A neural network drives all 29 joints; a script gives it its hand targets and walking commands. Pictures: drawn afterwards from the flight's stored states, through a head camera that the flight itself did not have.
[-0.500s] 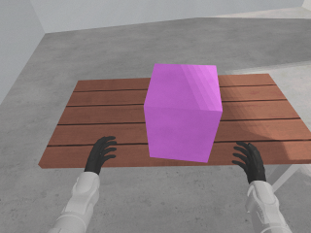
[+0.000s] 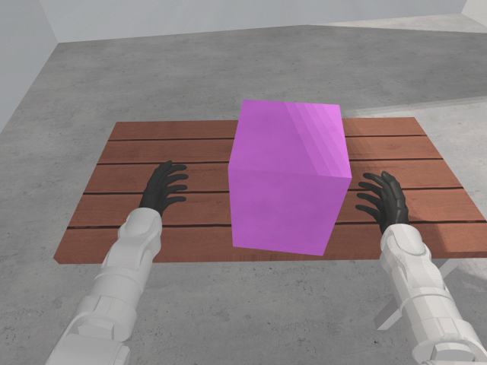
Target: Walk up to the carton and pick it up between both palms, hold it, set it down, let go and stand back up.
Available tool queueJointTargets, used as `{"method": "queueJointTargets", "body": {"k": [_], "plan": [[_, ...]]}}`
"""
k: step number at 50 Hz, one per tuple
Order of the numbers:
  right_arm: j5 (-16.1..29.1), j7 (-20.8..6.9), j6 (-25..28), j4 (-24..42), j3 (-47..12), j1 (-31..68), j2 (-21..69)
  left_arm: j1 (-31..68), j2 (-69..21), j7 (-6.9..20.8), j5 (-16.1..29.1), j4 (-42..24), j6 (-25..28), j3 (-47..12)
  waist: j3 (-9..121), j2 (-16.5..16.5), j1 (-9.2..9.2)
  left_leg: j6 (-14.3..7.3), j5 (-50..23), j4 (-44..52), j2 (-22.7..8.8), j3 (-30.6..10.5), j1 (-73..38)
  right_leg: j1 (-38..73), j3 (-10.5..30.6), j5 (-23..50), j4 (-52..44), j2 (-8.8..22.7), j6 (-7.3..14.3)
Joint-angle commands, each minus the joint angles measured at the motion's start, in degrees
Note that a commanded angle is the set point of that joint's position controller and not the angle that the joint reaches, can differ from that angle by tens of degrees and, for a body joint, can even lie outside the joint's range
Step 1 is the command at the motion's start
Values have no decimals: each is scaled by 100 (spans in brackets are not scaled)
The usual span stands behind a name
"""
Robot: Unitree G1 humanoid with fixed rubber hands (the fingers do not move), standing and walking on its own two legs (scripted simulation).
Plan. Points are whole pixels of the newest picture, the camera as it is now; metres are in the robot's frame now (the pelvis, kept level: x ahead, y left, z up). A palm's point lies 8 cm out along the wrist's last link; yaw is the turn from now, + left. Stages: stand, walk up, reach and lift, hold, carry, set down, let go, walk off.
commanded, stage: reach and lift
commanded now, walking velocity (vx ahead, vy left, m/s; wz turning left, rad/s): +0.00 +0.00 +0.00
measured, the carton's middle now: (283, 178) +0.51 -0.06 +0.00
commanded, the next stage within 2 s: none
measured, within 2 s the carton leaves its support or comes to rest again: neither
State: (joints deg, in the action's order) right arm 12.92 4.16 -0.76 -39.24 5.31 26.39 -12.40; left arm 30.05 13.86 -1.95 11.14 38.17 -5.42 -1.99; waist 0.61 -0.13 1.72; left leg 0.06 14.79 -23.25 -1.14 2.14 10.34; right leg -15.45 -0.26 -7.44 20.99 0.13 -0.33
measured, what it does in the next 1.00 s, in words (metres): stands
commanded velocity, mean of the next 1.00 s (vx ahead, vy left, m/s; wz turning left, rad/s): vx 0.00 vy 0.00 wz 0.00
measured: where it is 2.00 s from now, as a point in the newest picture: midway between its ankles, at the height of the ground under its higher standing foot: outside the picture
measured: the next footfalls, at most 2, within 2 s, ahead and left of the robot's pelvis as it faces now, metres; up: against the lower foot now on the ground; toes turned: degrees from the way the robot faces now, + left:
none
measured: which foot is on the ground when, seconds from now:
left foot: down 0.00-1.00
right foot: down 0.00-1.00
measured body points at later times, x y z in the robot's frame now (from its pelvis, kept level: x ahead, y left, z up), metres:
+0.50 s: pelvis +0.00 -0.01 +0.00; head +0.03 +0.00 +0.45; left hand +0.46 +0.16 +0.12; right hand +0.42 -0.26 +0.13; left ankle -0.03 +0.12 -0.74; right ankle +0.04 -0.12 -0.74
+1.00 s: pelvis +0.00 -0.01 +0.00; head +0.03 +0.01 +0.45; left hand +0.49 +0.15 +0.19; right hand +0.45 -0.24 +0.18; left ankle -0.03 +0.12 -0.74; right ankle +0.04 -0.12 -0.74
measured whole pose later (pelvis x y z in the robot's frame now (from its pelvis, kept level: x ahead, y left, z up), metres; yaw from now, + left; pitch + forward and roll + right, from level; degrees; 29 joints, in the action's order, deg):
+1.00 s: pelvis +0.00 -0.01 +0.00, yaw +1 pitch +11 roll -1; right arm 16.1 5.2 -10.6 -65.7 4.3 62.9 -18.0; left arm 69.8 19.8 -3.4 16.7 71.1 -12.0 -5.4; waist 8.1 -0.1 6.1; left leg 0.7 13.8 -24.7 -1.8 0.1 21.6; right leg -24.5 -1.1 -4.7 18.5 -0.8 0.2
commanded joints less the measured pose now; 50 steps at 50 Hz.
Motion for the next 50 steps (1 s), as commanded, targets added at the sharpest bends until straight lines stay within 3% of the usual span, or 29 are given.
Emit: {"method": "queueJointTargets", "body": {"k": [1, 2, 4, 7, 9, 10, 12, 15, 17, 20, 22, 26, 27, 30, 32, 35, 38, 39, 40, 41, 45, 50], "plan": [[68, -42, -31, 657, 212, 2188, -1147, 2314, 433, -46, -52, -882, -274, 211, 2463, 227, 66, 314, -1618, 270, 61, -101, -356, 1124, -55, 936, -74, -358, 168], [100, -50, -67, 509, 210, 2248, -1180, 2284, 379, -50, -85, -927, -369, 245, 2402, 185, 113, 359, -1919, 262, 37, -141, -377, 1129, -93, 1131, -55, -394, 203], [157, -21, -25, 713, 173, 2215, -1265, 2154, 487, -12, -226, -1094, -510, 408, 2706, 48, 41, 365, -2459, 71, 118, -49, -405, 1530, -37, 1811, -42, -413, 124], [239, 10, 50, 701, 125, 2297, -1366, 2136, 397, -8, -466, -1352, -721, 539, 2882, 134, 25, 507, -3384, -55, 55, -96, -659, 1726, -73, 2415, -58, -443, 132], [287, 26, 73, 914, 111, 2379, -1447, 2308, 412, -33, -508, -1811, -828, 592, 3052, 196, 35, 559, -3494, -101, 136, -62, -815, 1740, -111, 2562, -46, -503, 87], [220, 20, 74, 885, 168, 2374, -1517, 2345, 290, -46, -560, -1932, -894, 615, 2983, 199, 140, 610, -3720, -96, 75, -113, -768, 1758, -155, 2624, -70, -515, 108], [296, -8, 23, 1004, 79, 2390, -1545, 2324, 372, 17, -476, -1948, -1007, 692, 3011, -56, 196, 536, -3505, -44, 134, -119, -800, 1886, -119, 2901, -64, -500, 53], [311, -3, -249, 650, -65, 2698, -1298, 2498, 471, 187, -510, -1048, -1116, 801, 2287, -340, 207, 225, -2105, 321, 255, -25, 45, 2117, 45, 2570, -149, -307, -121], [272, 29, -357, 704, -51, 3260, -1383, 3112, 734, 159, -395, -831, -1070, 712, 2356, -373, 231, 87, -1251, 539, 298, 48, 467, 2162, 75, 2208, -87, -260, -169], [337, 16, -518, 696, -39, 3741, -1264, 3844, 886, 21, -188, -451, -804, 549, 2606, -144, 167, -75, -435, 607, 289, 27, 935, 1959, 204, 1397, -14, -155, -145], [304, 29, -582, 620, 15, 3970, -1284, 4238, 1000, -79, -70, -297, -630, 505, 3070, -148, 191, -60, -654, 504, 299, 51, 939, 1897, 190, 1677, 56, -158, -123], [362, 20, -722, -405, -127, 4325, -1284, 4639, 1187, -102, -70, 753, -443, 485, 3498, -9, 171, -20, -940, 461, 269, -13, 958, 1855, 168, 2085, 140, -122, -127], [336, 35, -687, -403, -32, 4687, -1451, 4991, 1244, -134, -27, 722, -406, 445, 3686, 90, 146, 44, -965, 439, 243, -18, 1003, 1844, 120, 2087, 178, -147, -113], [383, 98, -615, -677, -191, 4684, -1402, 4824, 1105, -94, 1, 1124, -385, 422, 4028, -32, 190, 162, -1815, 195, 273, -79, 770, 1865, 42, 2914, 255, -205, -105], [406, 144, -558, -813, -116, 5003, -1585, 5222, 1136, -79, -22, 1163, -451, 368, 4057, 191, 237, 310, -2144, 132, 239, -89, 440, 1731, -51, 3051, 220, -238, -91], [404, 170, -479, -875, -93, 5253, -1653, 5331, 1065, -59, -1, 1379, -539, 347, 4183, 68, 304, 383, -2480, 56, 227, -103, 198, 1571, -210, 3139, 145, -324, -57], [336, 117, -488, -1044, 95, 5467, -1828, 5663, 876, -92, 56, 1197, -663, 99, 3981, 380, 483, 578, -2945, -82, 151, -165, -352, 1010, -331, 2958, 33, -416, 7], [276, 190, -641, -1715, -154, 5303, -1629, 5470, 954, 12, 62, 1779, -759, 115, 3401, 166, 737, 491, -2714, -166, 92, -139, -584, 1072, -181, 2600, -162, -415, 12], [298, 225, -668, -1629, -70, 5455, -1602, 5661, 1007, 58, 137, 1653, -742, 105, 3312, 165, 628, 479, -2457, -90, 144, -145, -298, 1023, -198, 2475, -206, -380, 13], [362, 249, -696, -1599, -40, 5528, -1626, 5830, 1050, 57, 246, 1678, -710, -11, 3313, 216, 658, 461, -2153, 1, 155, -155, -29, 986, -185, 2310, -180, -342, 17], [309, 126, -720, -1620, 39, 6179, -1568, 6606, 1222, -134, 477, 2104, -465, -183, 3704, 512, 488, 549, -1764, -26, 81, -187, -6, 525, -300, 1713, -102, -310, 116], [293, 54, -817, -1885, -16, 6665, -1527, 7117, 1411, -190, 708, 2833, -337, -333, 4102, 431, 448, 484, -1520, -49, 81, -187, 425, 522, -266, 1803, 83, -241, 128]]}}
